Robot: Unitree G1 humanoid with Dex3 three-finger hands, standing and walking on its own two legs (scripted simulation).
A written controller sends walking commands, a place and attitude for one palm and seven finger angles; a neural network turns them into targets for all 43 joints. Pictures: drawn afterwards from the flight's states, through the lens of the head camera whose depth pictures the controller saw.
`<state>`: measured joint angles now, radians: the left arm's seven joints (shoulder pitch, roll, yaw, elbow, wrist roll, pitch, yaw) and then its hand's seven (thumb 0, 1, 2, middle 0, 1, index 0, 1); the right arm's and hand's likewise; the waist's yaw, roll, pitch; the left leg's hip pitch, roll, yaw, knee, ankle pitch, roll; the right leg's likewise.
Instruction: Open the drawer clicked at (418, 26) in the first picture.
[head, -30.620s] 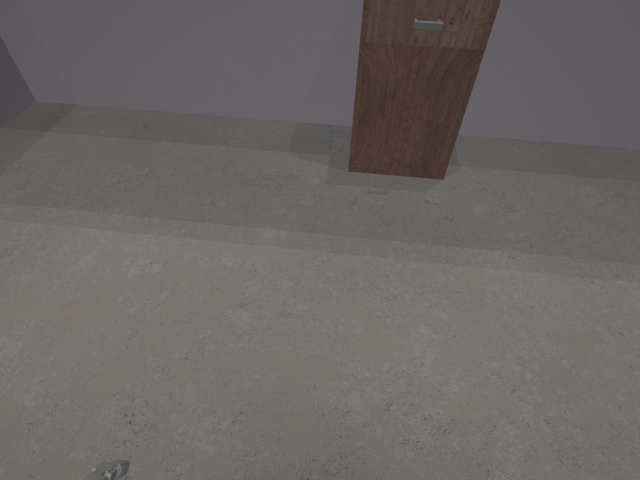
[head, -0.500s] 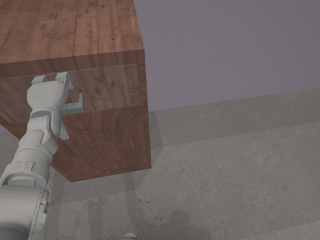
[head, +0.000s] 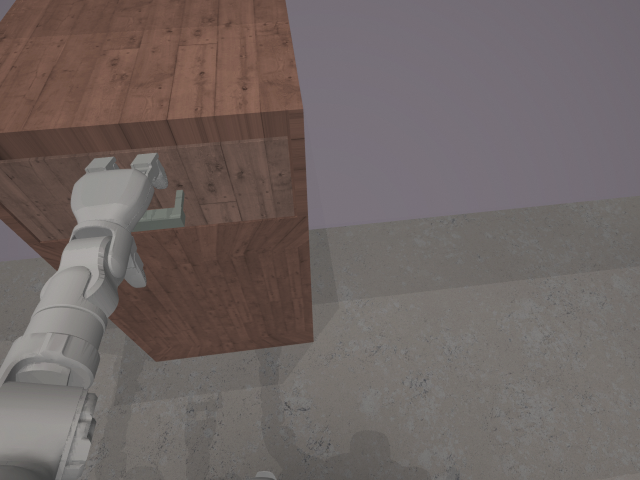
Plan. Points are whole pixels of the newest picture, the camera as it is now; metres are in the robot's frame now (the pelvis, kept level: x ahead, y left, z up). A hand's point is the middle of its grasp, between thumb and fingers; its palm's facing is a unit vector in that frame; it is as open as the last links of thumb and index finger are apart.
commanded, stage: re-aim the fingers above the handle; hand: left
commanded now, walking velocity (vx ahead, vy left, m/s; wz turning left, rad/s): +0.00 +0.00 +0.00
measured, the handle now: (150, 209) +0.50 +0.28 +0.00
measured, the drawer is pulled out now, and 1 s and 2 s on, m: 0.00 0.00 0.00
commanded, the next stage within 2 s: lower the fingers behind the handle in 1.92 s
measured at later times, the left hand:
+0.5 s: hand (135, 213) +0.45 +0.27 +0.05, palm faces -0.01 -0.03 -1.00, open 13.8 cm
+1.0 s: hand (114, 209) +0.45 +0.29 +0.06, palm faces -0.04 +0.01 -1.00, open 13.8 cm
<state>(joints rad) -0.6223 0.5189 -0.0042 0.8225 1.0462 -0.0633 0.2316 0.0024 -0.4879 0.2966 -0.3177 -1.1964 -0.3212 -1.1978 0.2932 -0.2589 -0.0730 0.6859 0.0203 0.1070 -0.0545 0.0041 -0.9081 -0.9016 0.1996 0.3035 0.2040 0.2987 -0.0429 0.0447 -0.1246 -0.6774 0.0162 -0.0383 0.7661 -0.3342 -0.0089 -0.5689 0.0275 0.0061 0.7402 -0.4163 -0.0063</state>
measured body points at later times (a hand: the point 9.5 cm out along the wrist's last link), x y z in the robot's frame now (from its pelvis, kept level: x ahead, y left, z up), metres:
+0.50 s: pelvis +0.00 +0.00 +0.00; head +0.07 -0.01 +0.44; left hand +0.45 +0.26 +0.11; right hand +0.03 -0.28 -0.13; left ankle +0.02 +0.13 -0.71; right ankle -0.04 -0.12 -0.71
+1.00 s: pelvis +0.00 +0.01 +0.00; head +0.06 +0.00 +0.44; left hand +0.45 +0.29 +0.12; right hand +0.04 -0.27 -0.13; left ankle +0.02 +0.13 -0.71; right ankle -0.04 -0.12 -0.71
